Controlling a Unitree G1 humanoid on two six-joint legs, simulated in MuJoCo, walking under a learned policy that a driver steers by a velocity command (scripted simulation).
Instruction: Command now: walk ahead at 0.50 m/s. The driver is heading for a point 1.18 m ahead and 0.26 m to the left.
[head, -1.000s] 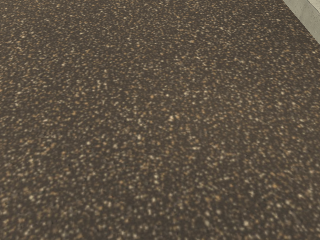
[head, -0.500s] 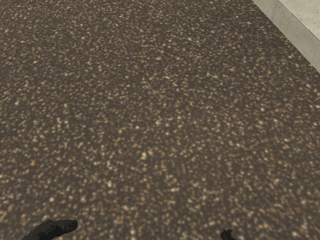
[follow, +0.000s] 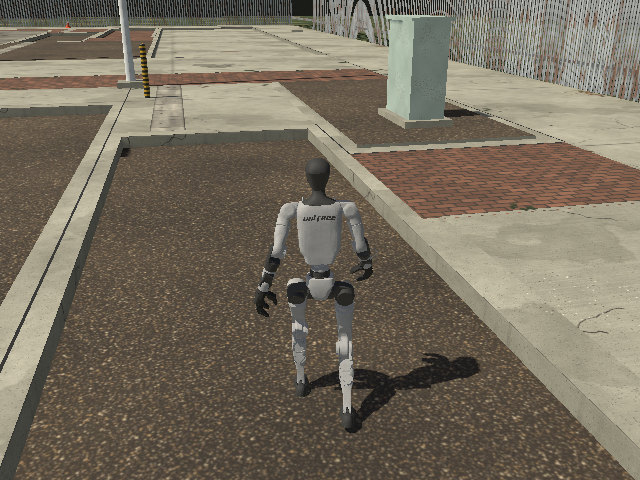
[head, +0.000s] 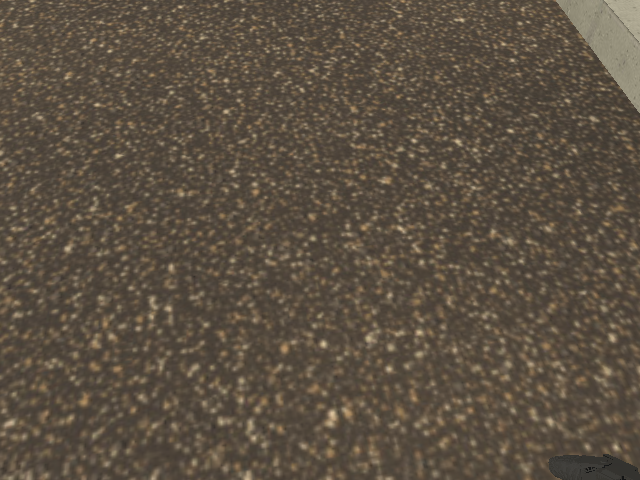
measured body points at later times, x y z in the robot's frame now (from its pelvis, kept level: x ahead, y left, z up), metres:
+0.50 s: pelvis +0.28 -0.03 +0.00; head +0.31 -0.04 +0.45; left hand +0.50 +0.21 -0.08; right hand +0.26 -0.32 -0.14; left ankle +0.11 +0.10 -0.72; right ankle +0.40 -0.14 -0.73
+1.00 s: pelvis +0.55 -0.02 +0.01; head +0.57 -0.01 +0.46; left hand +0.53 +0.26 -0.13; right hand +0.77 -0.24 -0.09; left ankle +0.70 +0.11 -0.70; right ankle +0.40 -0.14 -0.72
